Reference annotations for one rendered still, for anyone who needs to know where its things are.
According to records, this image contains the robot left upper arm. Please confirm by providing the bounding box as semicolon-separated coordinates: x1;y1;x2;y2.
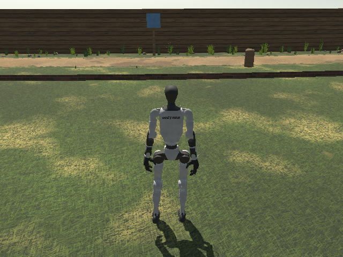
148;108;160;139

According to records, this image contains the right robot forearm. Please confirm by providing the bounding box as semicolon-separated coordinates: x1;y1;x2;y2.
188;131;198;160

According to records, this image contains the robot right hand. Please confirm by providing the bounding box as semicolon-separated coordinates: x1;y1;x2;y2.
186;159;199;176

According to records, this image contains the robot right upper arm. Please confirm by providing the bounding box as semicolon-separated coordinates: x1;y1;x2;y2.
183;108;193;139

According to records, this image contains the right robot foot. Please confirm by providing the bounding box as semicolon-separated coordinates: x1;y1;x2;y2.
178;209;186;222

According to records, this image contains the left robot forearm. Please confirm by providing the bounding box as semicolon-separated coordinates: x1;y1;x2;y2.
144;131;154;158

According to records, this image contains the robot left hand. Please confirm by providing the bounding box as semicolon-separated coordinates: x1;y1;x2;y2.
144;157;156;172

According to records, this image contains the left robot shin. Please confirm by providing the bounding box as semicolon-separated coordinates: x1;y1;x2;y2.
153;180;161;216

